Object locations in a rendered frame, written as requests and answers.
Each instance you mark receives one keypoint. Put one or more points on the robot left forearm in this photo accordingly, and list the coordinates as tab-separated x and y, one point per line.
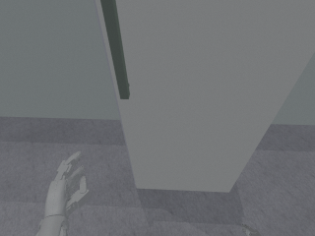
53	225

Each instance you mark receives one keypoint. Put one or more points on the handle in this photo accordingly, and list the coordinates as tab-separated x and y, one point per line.
111	20

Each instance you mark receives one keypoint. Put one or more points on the robot right hand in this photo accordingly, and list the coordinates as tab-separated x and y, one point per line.
249	231

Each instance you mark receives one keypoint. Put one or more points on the fridge door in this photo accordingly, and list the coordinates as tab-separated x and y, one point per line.
206	80

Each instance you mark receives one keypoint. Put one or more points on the robot left hand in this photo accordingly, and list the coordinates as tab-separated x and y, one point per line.
60	189

